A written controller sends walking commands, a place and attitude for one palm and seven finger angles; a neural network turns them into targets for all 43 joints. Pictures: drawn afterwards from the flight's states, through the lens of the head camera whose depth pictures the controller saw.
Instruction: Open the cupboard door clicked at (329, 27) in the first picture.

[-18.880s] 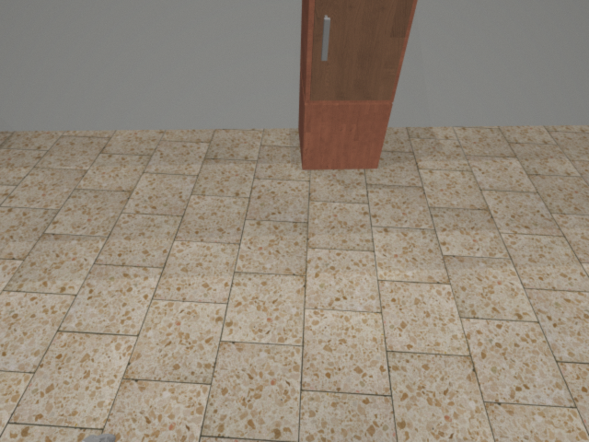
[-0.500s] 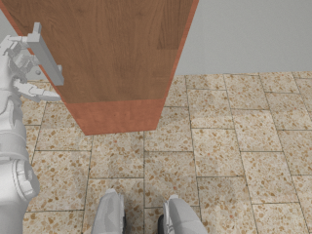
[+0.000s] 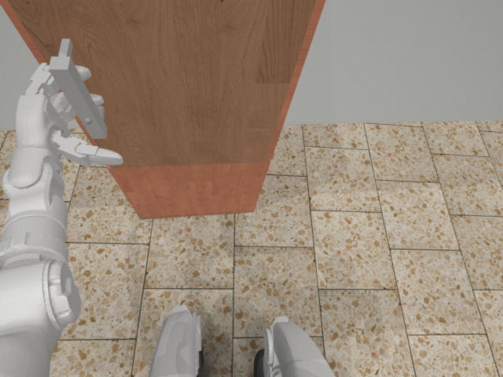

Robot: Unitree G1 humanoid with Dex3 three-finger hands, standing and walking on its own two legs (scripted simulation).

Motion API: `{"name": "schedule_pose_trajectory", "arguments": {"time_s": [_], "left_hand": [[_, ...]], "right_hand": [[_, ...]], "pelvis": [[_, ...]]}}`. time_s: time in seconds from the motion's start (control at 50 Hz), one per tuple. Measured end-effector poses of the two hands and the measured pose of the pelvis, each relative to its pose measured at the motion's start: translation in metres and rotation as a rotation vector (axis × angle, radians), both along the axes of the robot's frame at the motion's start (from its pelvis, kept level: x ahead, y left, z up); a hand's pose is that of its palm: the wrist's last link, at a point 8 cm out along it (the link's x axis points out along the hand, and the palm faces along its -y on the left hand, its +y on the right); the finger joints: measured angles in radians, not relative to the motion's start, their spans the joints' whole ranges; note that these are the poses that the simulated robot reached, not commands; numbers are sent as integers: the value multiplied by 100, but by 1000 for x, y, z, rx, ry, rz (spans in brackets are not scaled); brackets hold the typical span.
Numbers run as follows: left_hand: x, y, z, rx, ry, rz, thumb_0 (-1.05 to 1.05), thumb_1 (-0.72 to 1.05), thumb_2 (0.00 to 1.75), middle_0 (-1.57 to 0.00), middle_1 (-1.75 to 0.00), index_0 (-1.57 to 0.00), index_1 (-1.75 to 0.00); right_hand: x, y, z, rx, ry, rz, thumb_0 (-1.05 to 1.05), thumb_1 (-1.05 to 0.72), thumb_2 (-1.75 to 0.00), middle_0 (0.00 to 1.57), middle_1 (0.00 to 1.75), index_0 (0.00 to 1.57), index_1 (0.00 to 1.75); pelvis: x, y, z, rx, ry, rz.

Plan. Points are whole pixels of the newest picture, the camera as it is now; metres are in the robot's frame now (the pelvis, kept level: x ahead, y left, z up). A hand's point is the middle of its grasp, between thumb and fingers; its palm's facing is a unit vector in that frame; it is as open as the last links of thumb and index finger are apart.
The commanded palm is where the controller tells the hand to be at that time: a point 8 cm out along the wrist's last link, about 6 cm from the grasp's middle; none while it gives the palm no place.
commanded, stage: slide the fingers in behind the handle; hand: left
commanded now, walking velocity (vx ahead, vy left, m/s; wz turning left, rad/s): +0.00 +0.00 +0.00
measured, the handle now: (84, 93) +0.53 +0.25 +0.05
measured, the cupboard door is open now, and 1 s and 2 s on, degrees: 0 0 28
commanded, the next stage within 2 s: close the thumb around the handle in 0.46 s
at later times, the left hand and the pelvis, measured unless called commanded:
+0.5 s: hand (94, 118) +0.49 +0.23 +0.05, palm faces +0.10 -1.00 -0.02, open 13.8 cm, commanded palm +0.47 +0.26 +0.05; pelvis +0.00 +0.00 +0.00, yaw +0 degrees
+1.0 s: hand (95, 116) +0.49 +0.23 +0.05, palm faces +0.10 -0.99 -0.02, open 8.7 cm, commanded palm +0.47 +0.25 +0.05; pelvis +0.00 +0.00 +0.00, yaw +0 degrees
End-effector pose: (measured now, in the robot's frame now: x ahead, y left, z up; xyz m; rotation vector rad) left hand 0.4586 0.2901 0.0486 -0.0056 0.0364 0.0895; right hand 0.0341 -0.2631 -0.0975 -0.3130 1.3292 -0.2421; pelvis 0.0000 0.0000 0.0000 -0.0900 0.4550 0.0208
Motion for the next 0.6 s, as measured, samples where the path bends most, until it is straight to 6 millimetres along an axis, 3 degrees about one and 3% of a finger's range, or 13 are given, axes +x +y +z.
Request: {"name": "schedule_pose_trajectory", "arguments": {"time_s": [0.28, 0.6], "left_hand": [[0, -11, 4, 25, -9, 6, -1, -50, 30, -30, -120, -29, -122], [3, -9, 3, 22, -14, 8, -1, -50, 30, -32, -123, -34, -124]], "right_hand": [[-2, 4, -2, 31, -15, -21, 1, -91, -90, 20, 30, 20, 30], [-8, -3, -4, 11, 8, -23, 1, -91, -90, 20, 30, 20, 30]], "pelvis": [[2, -1, 2, 9, -14, -11], [-1, -3, -2, 9, -3, -9]]}}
